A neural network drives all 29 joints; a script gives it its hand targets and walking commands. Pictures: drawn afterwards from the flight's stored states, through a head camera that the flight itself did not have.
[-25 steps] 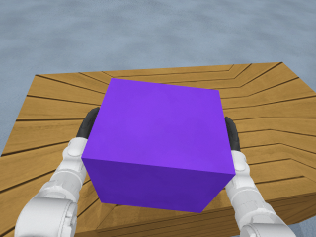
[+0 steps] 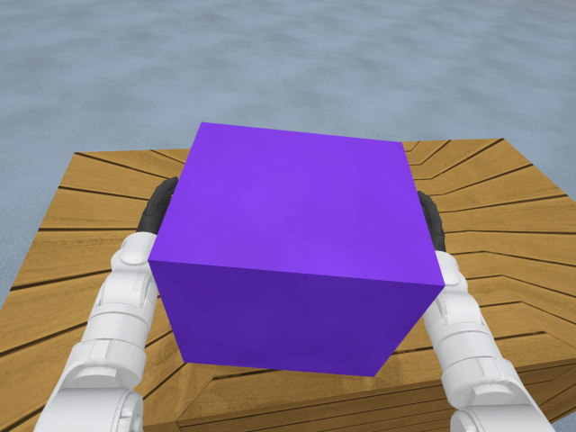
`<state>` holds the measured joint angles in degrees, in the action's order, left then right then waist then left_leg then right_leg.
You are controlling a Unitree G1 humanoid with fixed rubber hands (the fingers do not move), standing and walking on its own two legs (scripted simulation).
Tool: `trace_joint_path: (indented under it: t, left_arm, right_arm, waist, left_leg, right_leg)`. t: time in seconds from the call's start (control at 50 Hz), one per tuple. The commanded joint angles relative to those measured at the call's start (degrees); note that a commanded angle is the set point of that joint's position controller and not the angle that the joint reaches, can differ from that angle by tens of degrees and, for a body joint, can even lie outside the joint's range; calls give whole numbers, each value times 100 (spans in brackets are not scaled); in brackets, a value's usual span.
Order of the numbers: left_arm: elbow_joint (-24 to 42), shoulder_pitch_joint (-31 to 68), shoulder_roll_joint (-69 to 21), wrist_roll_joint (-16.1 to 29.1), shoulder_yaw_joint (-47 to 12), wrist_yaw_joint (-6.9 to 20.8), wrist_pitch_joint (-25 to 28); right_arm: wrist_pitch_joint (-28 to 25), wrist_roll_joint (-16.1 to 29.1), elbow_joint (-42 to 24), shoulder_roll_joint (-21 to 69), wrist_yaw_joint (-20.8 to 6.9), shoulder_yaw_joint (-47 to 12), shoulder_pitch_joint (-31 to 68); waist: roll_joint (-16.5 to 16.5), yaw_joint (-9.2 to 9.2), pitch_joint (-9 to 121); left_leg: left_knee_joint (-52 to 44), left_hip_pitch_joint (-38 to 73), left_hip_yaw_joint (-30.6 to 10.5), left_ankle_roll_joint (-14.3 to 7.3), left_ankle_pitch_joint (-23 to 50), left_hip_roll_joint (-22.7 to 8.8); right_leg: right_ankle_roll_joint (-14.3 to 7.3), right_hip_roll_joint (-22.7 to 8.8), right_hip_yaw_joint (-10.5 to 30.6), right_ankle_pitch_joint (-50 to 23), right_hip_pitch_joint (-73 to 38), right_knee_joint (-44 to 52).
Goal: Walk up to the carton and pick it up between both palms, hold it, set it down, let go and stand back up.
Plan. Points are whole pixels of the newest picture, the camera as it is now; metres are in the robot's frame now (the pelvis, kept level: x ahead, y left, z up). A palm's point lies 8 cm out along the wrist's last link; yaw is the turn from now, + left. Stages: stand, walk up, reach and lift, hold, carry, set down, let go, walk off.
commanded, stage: reach and lift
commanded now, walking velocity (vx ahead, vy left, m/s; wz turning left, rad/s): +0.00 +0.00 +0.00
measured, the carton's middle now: (290, 254) +0.37 +0.00 +0.07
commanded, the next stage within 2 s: hold in 1.60 s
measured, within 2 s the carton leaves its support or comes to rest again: neither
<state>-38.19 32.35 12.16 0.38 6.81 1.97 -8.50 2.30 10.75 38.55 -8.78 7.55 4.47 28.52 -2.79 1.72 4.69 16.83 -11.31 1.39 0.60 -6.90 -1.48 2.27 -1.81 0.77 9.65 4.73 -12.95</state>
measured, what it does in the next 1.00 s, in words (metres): stands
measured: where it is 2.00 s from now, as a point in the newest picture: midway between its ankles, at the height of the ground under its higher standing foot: outside the picture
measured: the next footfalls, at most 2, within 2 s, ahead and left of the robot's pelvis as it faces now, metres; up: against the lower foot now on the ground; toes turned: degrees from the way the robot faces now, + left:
none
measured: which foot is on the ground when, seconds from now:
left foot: down 0.00-1.00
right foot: down 0.00-1.00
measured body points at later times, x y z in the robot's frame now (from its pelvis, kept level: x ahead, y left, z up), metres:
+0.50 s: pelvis +0.00 -0.02 +0.00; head -0.04 +0.01 +0.45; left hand +0.36 +0.19 +0.14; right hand +0.37 -0.20 +0.15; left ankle +0.02 +0.12 -0.75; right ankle -0.03 -0.15 -0.75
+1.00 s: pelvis -0.01 -0.02 +0.00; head -0.05 +0.01 +0.45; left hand +0.35 +0.19 +0.17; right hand +0.36 -0.20 +0.18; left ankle +0.02 +0.12 -0.75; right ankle -0.03 -0.15 -0.75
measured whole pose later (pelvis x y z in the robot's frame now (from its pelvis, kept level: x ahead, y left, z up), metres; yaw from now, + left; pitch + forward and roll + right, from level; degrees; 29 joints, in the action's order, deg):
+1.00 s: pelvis -0.01 -0.02 +0.00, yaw +0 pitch -2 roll +0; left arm -7.0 26.8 7.1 -5.8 15.4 4.2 -35.9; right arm 20.1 16.2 26.7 -12.2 6.6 1.8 32.5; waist -3.4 2.3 4.9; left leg 15.8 -7.6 0.4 1.9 -6.1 -2.4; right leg 0.9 -0.6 0.4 10.4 2.3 -14.8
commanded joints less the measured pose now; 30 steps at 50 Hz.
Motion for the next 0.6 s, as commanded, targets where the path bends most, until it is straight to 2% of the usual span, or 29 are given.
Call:
trace_joint_path:
  t: [0.0, 0.14, 0.28, 0.4, 0.58]
  left_arm:
    - [2163, 3418, -4089, 36, -2063, 638, -130]
    - [2328, 3065, -3797, -220, -1653, 864, -620]
    - [2929, 3013, -3730, -174, -1798, 882, -943]
    - [3265, 2905, -3566, -195, -1803, 919, -1283]
    - [3837, 2942, -3548, -92, -2033, 875, -1733]
  right_arm:
    - [52, 66, -1958, 3402, -780, -2185, 3966]
    - [238, 13, -2186, 3411, -717, -2237, 3965]
    - [330, 193, -2743, 3511, -670, -2632, 4203]
    - [585, 286, -2770, 3409, -602, -2659, 4066]
    - [904, 519, -2927, 3139, -632, -2542, 4146]
  waist:
    - [514, 94, 2076]
    - [175, -3, 1713]
    - [131, -88, 1858]
    - [116, -13, 1662]
    - [368, 134, 1656]
  left_leg:
    - [256, 2224, -53, 285, 2248, 252]
    - [19, 1794, 87, 77, 1565, 374]
    - [73, 1765, 112, -5, 1613, 429]
    - [33, 1756, 108, -22, 1465, 439]
    - [88, 1986, 42, 124, 1606, 384]
  right_leg:
    - [-156, 503, -256, -957, 413, 186]
    - [29, 421, -241, -1155, -33, 114]
    - [108, 425, -241, -1562, -163, -18]
    - [133, 414, -244, -1527, -134, -8]
    - [39, 481, -331, -1199, 129, 45]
